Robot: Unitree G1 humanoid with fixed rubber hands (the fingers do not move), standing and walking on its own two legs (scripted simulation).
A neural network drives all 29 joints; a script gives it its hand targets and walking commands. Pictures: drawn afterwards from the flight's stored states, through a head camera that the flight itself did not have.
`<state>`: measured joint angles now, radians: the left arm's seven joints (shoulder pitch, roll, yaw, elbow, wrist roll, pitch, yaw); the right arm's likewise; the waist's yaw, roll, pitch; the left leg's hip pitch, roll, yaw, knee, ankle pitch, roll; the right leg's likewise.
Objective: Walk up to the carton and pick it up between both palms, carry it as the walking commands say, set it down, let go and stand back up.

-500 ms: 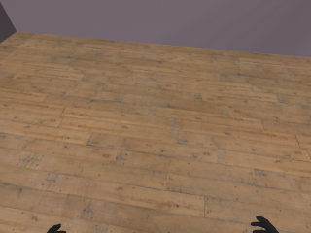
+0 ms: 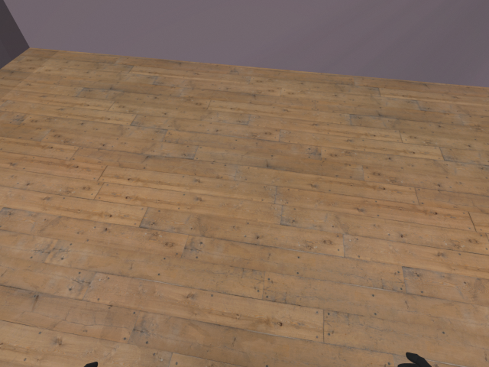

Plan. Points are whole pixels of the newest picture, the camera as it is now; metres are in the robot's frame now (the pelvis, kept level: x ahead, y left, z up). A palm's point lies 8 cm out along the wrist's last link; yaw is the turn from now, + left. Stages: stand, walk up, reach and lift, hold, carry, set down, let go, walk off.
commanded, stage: stand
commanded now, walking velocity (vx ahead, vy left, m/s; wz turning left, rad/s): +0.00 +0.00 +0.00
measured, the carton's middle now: out of the picture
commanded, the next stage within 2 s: walk up in 0.12 s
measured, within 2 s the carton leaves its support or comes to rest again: neither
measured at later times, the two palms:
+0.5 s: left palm out of the picture +0.09 +0.27 -0.13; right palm out of the picture +0.06 -0.32 -0.13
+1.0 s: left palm out of the picture +0.12 +0.18 -0.13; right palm out of the picture +0.02 -0.34 -0.12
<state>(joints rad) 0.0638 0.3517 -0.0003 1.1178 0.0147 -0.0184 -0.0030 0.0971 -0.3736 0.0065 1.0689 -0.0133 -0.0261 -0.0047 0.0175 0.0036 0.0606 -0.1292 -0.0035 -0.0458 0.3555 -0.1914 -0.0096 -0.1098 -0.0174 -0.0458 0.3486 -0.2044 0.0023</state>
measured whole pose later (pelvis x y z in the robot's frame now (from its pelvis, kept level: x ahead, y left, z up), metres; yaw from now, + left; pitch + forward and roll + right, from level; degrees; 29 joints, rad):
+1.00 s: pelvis -0.02 -0.05 -0.01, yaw -19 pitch +1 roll +1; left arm 0.20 0.25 0.06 0.90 0.03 0.04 0.00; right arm 0.07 -0.27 -0.04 0.87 -0.01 0.07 -0.02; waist 0.03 -0.01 0.11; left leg -0.40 0.01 0.00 0.87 -0.42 -0.08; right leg -0.29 0.09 0.07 0.44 -0.16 -0.08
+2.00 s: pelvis -0.06 -0.05 +0.00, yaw -48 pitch -1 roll +2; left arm 0.24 0.24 0.04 0.90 0.02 0.04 0.00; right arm 0.11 -0.31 -0.06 0.85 -0.01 0.07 -0.02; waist 0.04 -0.01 0.09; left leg -0.43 0.06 0.00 0.94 -0.37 -0.07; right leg -0.23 0.04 0.03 0.44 -0.19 -0.06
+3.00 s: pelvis -0.03 +0.00 -0.02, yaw -77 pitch +0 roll -1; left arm 0.20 0.26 0.06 0.90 0.02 0.06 0.00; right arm 0.13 -0.25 -0.03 0.82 -0.02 0.03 -0.03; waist 0.00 -0.03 0.06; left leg -0.30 0.04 0.04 0.58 -0.28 -0.02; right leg -0.35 0.05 0.10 0.65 -0.33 0.01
